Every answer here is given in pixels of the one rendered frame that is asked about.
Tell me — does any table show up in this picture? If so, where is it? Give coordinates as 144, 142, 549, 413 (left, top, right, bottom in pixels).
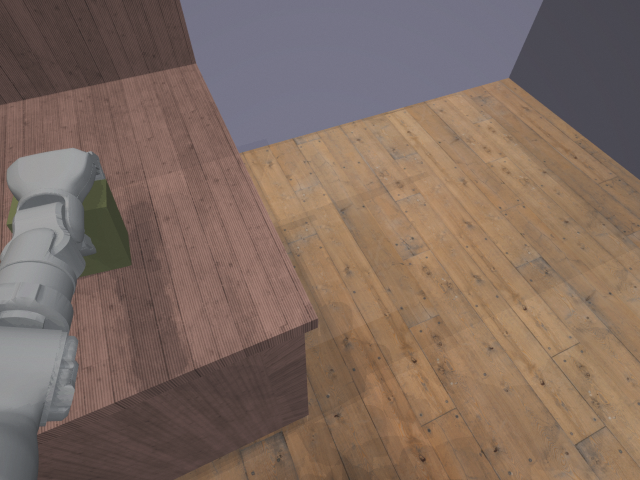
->
0, 0, 318, 480

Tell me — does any sponge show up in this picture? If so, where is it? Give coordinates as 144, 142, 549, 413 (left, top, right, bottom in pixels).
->
6, 179, 132, 277

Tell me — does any left robot hand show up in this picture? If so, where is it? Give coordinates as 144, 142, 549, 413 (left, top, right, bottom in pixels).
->
7, 148, 106, 257

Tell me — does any robot left upper arm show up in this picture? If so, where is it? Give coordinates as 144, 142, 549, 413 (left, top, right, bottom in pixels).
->
0, 326, 79, 480

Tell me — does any left robot forearm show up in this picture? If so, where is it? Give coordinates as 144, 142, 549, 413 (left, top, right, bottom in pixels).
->
0, 188, 86, 336

